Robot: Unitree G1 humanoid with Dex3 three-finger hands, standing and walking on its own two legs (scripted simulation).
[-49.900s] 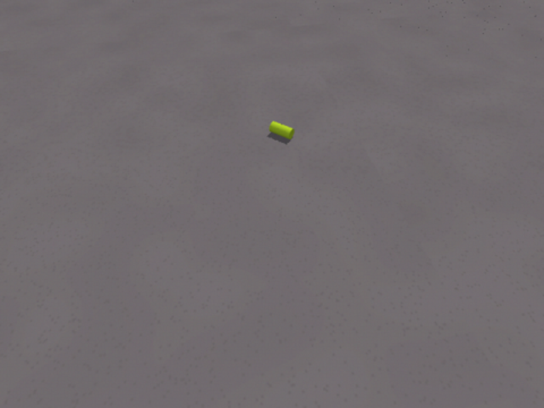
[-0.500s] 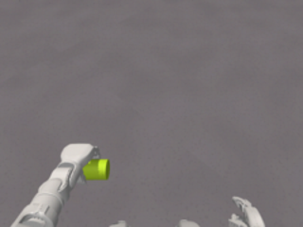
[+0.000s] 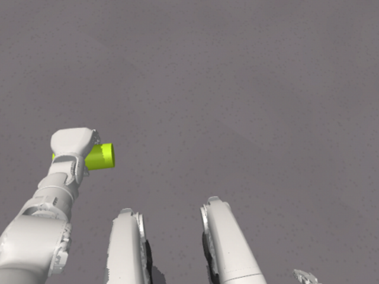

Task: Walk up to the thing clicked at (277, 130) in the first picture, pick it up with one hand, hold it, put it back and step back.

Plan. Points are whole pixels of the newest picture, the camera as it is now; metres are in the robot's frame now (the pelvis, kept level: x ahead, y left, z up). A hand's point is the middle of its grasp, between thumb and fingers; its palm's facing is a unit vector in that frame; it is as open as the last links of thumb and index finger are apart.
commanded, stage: crouch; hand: left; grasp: from above
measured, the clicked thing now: (85, 158) +0.42 +0.21 -0.17
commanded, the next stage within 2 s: lower in 1.18 s
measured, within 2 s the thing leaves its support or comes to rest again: neither
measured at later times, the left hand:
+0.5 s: hand (101, 161) +0.45 +0.20 -0.30, palm faces -0.46 +0.00 -0.89, open 9.0 cm
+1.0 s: hand (107, 161) +0.47 +0.20 -0.36, palm faces -0.47 +0.00 -0.88, open 9.1 cm
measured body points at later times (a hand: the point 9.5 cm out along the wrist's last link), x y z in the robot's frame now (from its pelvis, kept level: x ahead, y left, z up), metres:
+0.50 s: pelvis -0.01 -0.01 -0.13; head +0.23 +0.02 +0.25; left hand +0.47 +0.20 -0.25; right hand +0.05 -0.29 -0.25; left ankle +0.07 +0.12 -0.52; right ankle +0.06 -0.15 -0.52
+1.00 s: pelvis -0.02 -0.01 -0.20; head +0.23 +0.03 +0.18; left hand +0.49 +0.20 -0.31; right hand -0.01 -0.28 -0.30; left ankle +0.07 +0.12 -0.52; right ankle +0.06 -0.15 -0.52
